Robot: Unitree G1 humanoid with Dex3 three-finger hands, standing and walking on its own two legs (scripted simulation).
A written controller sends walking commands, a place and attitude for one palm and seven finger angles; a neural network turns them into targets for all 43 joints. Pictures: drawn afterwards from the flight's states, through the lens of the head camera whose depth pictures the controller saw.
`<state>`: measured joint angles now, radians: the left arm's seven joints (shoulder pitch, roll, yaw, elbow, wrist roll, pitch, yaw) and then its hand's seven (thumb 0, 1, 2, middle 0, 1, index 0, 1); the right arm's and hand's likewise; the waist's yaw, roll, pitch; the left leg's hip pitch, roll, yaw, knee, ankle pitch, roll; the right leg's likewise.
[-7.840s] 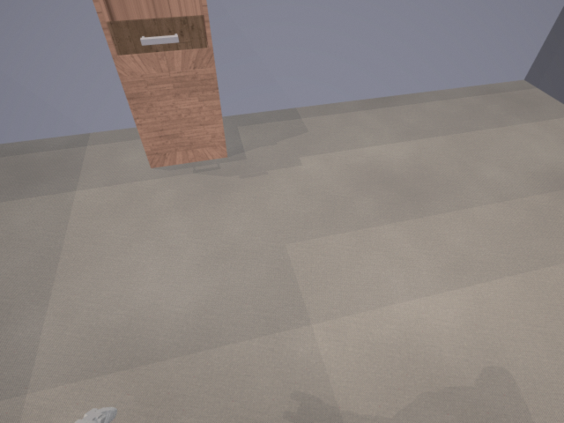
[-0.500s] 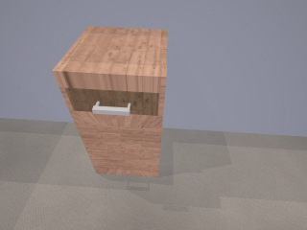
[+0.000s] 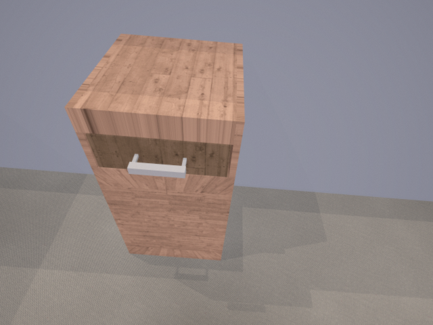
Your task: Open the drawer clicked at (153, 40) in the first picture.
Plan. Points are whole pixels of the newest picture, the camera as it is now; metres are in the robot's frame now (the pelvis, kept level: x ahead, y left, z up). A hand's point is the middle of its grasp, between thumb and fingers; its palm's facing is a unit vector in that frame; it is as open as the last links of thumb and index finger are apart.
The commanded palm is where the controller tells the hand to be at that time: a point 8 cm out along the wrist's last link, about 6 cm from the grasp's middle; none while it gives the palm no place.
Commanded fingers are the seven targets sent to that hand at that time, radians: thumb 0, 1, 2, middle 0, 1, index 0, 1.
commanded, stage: come to a stop and stand still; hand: left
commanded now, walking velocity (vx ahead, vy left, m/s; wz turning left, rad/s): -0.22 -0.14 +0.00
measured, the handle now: (158, 164) +0.53 +0.18 -0.07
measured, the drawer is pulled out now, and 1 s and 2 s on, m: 0.00 0.00 0.00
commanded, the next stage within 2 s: look again from close up in 0.98 s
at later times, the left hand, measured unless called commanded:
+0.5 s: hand out of the picture +0.11 +0.15 -0.16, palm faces +0.07 -0.97 -0.24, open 7.3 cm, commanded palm none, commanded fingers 0.00 0.90 0.90 -0.20 -0.30 -0.20 -0.30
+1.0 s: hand out of the picture -0.02 +0.14 -0.17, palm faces +0.08 -0.98 -0.17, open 7.4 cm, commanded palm none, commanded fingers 0.00 0.90 0.90 -0.20 -0.30 -0.20 -0.30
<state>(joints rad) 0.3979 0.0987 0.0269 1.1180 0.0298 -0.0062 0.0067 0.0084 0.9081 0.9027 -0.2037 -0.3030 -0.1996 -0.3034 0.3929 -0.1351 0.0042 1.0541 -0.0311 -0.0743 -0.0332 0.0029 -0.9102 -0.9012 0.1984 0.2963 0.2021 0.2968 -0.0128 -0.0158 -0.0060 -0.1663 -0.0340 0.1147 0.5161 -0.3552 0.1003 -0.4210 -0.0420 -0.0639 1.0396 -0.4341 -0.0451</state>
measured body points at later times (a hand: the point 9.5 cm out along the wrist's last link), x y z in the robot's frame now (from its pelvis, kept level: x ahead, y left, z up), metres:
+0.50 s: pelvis +0.04 -0.03 +0.00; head +0.07 -0.05 +0.45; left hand +0.11 +0.20 -0.14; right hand +0.06 -0.26 -0.17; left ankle -0.01 +0.09 -0.67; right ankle +0.09 -0.11 -0.73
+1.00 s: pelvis +0.02 -0.02 +0.00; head +0.03 -0.03 +0.45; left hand -0.02 +0.19 -0.15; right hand +0.00 -0.22 -0.16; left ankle +0.01 +0.10 -0.73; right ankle -0.01 -0.11 -0.74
